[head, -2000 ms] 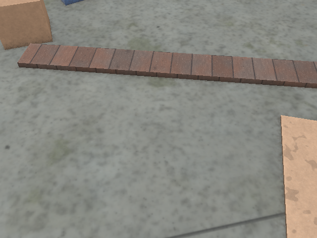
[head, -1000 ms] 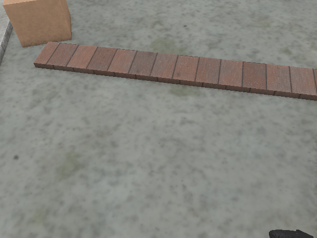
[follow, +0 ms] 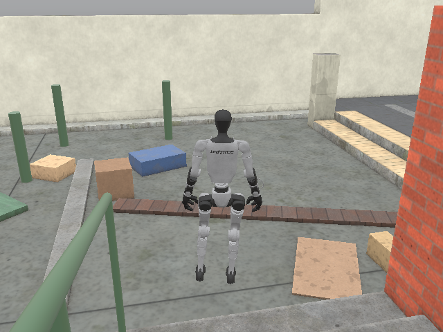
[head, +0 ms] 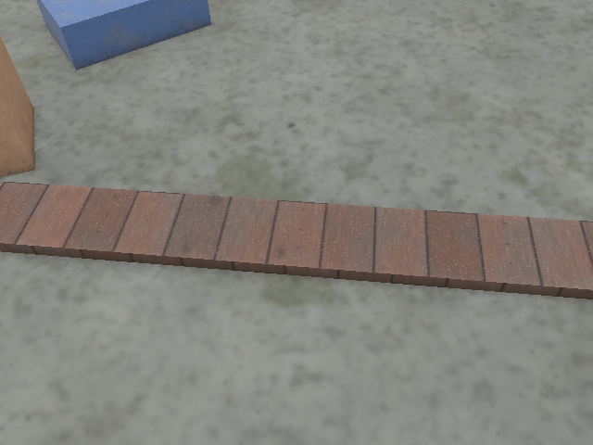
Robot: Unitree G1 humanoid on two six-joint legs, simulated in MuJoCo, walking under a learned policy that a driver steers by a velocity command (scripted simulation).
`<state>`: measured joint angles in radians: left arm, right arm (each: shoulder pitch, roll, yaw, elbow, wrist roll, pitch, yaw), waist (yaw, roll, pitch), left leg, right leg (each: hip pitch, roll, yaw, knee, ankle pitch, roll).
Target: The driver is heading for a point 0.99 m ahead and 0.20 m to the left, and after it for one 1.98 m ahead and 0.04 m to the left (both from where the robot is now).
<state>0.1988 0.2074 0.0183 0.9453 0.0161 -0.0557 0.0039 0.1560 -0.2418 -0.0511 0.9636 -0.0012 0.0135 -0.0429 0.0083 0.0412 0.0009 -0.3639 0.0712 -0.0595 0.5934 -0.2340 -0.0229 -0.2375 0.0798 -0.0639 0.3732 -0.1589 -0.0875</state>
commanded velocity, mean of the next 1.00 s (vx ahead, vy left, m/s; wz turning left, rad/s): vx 0.10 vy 0.00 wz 0.00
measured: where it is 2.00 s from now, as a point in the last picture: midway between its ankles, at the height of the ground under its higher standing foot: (281, 391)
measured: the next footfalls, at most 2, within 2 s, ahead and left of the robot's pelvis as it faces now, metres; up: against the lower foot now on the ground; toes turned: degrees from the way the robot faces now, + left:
left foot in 0.04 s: +0.07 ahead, +0.16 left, +0.00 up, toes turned -1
left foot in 1.00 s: +0.15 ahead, +0.19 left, +0.00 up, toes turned +3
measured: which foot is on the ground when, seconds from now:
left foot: up 0.00-0.02, down 0.04-0.74, up 0.76-0.98, down 1.00-1.00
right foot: down 0.00-1.00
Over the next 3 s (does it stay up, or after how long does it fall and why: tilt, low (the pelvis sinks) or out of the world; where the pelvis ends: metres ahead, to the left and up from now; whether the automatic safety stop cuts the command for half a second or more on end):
stays up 1.15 0.09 0.05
